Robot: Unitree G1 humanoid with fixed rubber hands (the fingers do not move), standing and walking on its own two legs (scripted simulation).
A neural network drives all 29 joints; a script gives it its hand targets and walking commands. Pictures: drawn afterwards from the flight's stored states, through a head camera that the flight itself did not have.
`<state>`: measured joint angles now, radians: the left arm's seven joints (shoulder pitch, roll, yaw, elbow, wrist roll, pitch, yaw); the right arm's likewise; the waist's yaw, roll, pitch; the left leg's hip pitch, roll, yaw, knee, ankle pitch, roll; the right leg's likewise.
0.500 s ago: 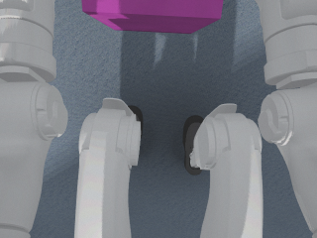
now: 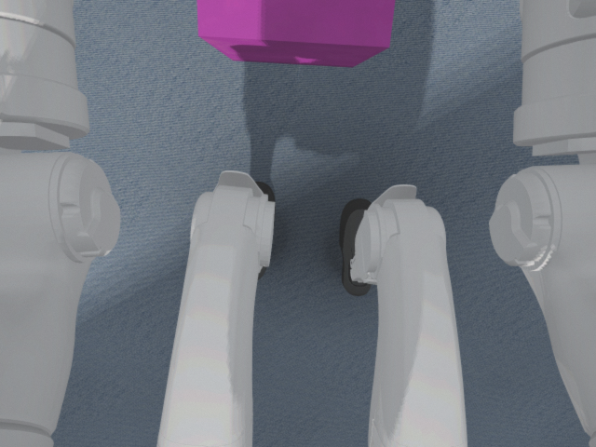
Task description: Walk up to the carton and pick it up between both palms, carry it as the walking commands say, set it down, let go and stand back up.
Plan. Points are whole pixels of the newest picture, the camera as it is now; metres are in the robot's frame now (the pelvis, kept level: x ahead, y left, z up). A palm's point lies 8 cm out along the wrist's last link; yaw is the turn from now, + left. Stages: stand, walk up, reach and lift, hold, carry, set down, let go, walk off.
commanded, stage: set down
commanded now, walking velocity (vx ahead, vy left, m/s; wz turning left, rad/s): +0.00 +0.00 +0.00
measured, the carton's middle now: out of the picture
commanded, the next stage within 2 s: let go in 0.64 s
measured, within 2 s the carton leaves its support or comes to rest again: neither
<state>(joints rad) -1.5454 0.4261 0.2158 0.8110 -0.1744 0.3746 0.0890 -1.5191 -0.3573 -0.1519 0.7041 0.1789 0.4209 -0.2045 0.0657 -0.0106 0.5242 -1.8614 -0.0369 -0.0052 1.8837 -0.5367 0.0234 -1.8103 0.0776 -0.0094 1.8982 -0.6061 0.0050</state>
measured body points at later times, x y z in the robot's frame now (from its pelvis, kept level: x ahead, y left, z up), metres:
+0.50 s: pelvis +0.00 +0.00 +0.13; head +0.36 +0.04 +0.38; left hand +0.59 +0.25 +0.04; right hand +0.61 -0.12 +0.04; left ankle +0.12 +0.10 -0.44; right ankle +0.10 -0.11 -0.44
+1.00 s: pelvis +0.02 +0.00 +0.20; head +0.35 +0.04 +0.50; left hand +0.49 +0.28 +0.07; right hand +0.51 -0.17 +0.07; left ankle +0.12 +0.10 -0.44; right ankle +0.10 -0.11 -0.44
